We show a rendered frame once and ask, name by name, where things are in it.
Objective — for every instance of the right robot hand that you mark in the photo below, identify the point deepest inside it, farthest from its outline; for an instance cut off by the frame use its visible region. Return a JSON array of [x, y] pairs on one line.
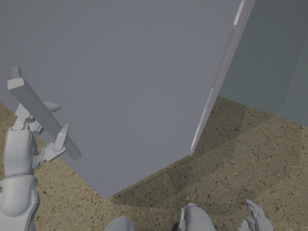
[[261, 223]]

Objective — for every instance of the fridge door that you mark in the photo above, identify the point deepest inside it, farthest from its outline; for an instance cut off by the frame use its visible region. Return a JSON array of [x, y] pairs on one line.
[[132, 76]]

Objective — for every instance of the left robot hand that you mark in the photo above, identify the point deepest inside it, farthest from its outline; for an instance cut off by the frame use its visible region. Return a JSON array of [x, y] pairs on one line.
[[20, 143]]

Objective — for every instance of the left robot forearm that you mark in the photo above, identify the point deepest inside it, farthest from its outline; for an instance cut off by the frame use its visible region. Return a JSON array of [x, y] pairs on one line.
[[19, 202]]

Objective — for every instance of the robot right thigh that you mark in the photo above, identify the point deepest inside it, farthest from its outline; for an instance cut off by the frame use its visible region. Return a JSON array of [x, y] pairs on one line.
[[193, 218]]

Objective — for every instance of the robot left thigh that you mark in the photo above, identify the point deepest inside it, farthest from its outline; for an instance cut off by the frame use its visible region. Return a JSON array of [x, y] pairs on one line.
[[120, 224]]

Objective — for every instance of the robot thigh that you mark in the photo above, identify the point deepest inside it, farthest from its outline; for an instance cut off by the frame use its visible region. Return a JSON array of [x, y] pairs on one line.
[[193, 218], [120, 224]]

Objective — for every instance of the handle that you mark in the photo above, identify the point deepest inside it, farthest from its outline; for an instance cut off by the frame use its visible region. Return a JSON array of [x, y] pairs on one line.
[[27, 97]]

